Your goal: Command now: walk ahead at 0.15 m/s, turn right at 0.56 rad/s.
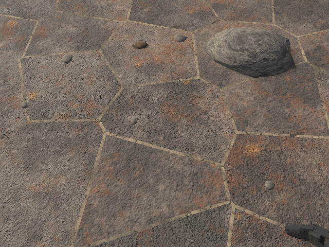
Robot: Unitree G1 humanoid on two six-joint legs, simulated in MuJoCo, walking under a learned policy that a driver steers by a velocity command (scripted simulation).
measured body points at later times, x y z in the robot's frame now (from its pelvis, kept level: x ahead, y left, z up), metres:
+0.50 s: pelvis +0.08 -0.03 +0.01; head +0.08 -0.07 +0.46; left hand +0.25 +0.22 -0.08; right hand +0.13 -0.35 -0.11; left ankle +0.13 +0.11 -0.69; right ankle +0.03 -0.11 -0.72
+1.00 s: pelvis +0.32 -0.10 +0.00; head +0.35 -0.13 +0.45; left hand +0.51 +0.11 -0.11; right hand +0.34 -0.43 -0.09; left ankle +0.44 -0.04 -0.72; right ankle +0.11 -0.13 -0.63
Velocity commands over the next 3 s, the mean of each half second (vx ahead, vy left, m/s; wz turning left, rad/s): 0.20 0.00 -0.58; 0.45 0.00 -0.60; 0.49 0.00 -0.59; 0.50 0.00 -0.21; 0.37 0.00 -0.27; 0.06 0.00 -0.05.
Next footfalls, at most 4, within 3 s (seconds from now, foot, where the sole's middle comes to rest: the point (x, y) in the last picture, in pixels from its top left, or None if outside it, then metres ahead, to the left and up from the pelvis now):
0.44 right None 0.07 -0.13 -0.76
0.90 left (198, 245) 0.47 -0.06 -0.76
1.38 right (301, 245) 0.51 -0.46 -0.76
1.90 left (314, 167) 0.87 -0.59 -0.76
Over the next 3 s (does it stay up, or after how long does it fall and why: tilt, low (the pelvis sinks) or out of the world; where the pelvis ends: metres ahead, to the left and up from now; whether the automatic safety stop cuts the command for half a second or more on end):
stays up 0.89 -0.83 0.01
